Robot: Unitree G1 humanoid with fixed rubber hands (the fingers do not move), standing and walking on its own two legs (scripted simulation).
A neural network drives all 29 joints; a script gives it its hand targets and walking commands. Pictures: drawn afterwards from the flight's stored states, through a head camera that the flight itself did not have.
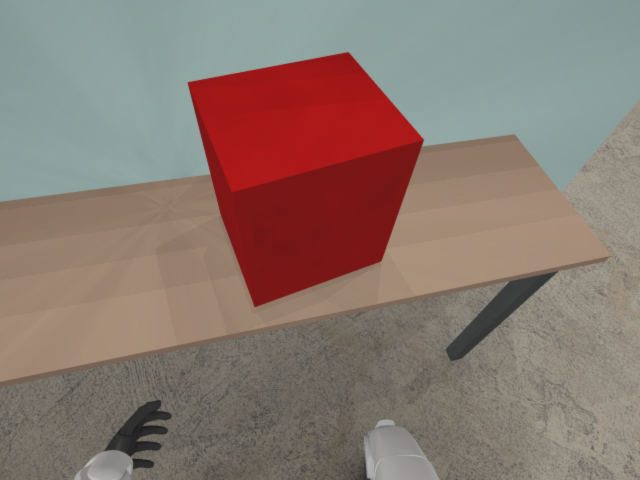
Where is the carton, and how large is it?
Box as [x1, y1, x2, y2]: [188, 52, 423, 306]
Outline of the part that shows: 348,52 188,82 220,213 254,306 380,261 383,255 423,139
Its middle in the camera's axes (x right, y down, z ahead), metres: -0.03 -0.08 +0.58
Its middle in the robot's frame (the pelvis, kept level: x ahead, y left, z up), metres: +0.49 +0.03 +0.04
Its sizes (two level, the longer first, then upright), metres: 0.230 0.201 0.270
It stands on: a table, 0.66 m high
